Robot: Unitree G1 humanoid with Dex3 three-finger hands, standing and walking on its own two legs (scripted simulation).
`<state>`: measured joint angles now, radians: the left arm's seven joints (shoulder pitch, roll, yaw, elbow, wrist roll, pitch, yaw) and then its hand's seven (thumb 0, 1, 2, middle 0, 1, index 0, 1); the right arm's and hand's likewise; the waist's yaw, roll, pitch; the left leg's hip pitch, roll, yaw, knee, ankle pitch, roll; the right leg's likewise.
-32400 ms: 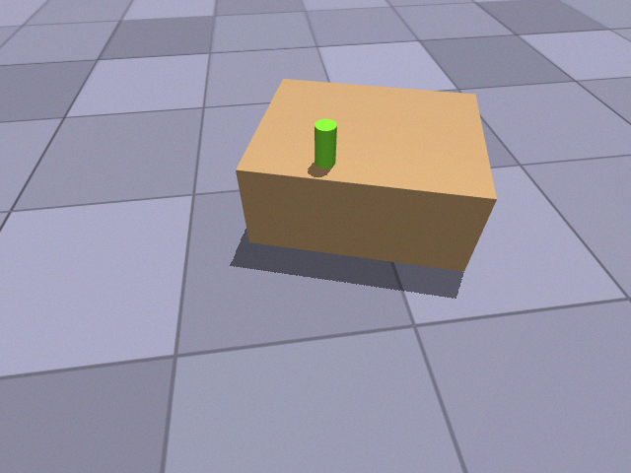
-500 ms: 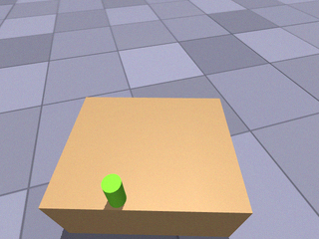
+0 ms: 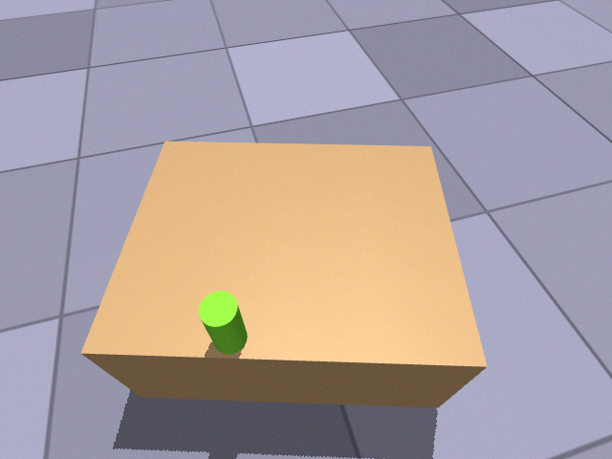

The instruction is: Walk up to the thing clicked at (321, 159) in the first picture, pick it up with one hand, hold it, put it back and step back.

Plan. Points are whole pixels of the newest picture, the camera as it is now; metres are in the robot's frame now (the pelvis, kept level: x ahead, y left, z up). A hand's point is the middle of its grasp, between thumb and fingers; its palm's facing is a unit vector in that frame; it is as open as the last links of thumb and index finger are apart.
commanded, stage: step back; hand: left
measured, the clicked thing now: (224, 324) +0.43 +0.18 -0.30
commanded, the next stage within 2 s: none
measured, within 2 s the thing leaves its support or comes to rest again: neither
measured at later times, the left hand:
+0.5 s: hand out of the picture +0.00 +0.26 -0.16, palm faces -0.07 -0.92 -0.38, open 7.4 cm
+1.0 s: hand out of the picture -0.12 +0.31 -0.16, palm faces -0.01 -0.93 -0.37, open 7.4 cm
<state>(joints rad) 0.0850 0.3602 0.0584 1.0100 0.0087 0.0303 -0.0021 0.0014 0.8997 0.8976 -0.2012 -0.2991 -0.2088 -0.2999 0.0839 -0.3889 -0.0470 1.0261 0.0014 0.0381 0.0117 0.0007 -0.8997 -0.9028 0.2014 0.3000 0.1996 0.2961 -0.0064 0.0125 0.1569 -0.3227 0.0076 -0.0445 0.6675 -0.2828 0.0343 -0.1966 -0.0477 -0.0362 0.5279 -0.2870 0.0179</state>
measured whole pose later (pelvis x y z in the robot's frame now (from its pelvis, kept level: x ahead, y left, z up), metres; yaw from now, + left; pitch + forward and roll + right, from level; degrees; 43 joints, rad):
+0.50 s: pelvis -0.09 +0.01 -0.01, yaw -3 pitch -3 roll +0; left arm 0.16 0.35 0.06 0.90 0.03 0.03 -0.01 0.00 0.90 0.90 -0.20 -0.30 -0.21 -0.30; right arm 0.11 -0.38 -0.04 0.89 -0.01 0.06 -0.02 0.00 -0.90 -0.90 0.20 0.30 0.20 0.30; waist 0.00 0.03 0.18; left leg -0.47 -0.05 -0.11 0.94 -0.47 0.01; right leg -0.26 0.03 0.03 0.67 -0.37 -0.03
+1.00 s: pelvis -0.22 +0.04 +0.00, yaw -1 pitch -2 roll -1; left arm 0.17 0.40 0.08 0.83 0.01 0.05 0.02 0.00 0.90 0.90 -0.20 -0.30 -0.21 -0.30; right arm 0.11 -0.34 -0.04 0.85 -0.03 0.02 -0.01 0.00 -0.90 -0.90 0.20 0.30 0.20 0.30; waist 0.02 -0.04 0.17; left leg -0.31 0.00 0.00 0.56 -0.22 0.04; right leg -0.42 0.11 0.14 1.19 -0.50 0.02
